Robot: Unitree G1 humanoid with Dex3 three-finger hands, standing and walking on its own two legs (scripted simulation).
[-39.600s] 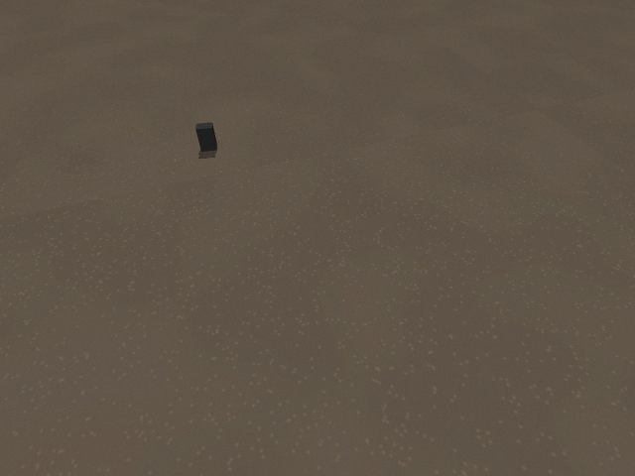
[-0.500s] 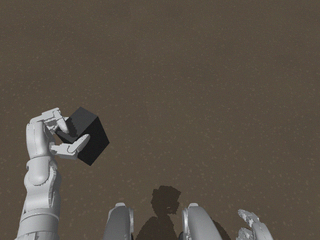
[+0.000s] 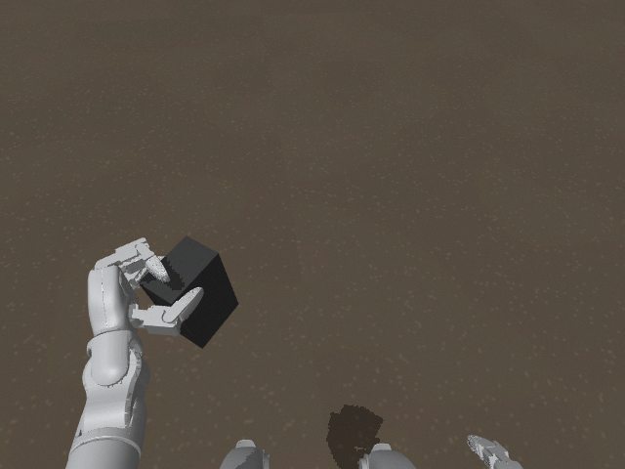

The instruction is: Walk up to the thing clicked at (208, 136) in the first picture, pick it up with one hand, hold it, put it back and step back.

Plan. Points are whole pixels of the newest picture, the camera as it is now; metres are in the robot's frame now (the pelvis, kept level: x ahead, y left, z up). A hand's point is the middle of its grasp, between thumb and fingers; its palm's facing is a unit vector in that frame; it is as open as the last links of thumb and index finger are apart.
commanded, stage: lift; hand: left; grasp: from above
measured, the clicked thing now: (194, 294) +0.38 +0.17 -0.04
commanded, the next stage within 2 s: hold in 0.48 s
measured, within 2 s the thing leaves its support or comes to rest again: neither
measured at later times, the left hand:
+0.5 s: hand (169, 259) +0.38 +0.18 +0.07, palm faces +0.26 -0.97 -0.03, open 6.7 cm
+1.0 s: hand (166, 252) +0.37 +0.18 +0.08, palm faces +0.26 -0.97 -0.03, open 6.3 cm
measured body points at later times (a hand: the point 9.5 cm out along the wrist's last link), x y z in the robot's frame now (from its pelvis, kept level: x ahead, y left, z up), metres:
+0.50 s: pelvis +0.02 -0.01 +0.03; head +0.09 +0.00 +0.48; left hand +0.36 +0.23 +0.07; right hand +0.15 -0.25 -0.08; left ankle +0.04 +0.13 -0.66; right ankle +0.02 -0.14 -0.66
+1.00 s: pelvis +0.03 +0.00 +0.04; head +0.08 +0.00 +0.49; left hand +0.35 +0.23 +0.09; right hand +0.15 -0.25 -0.07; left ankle +0.04 +0.13 -0.66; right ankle +0.02 -0.14 -0.66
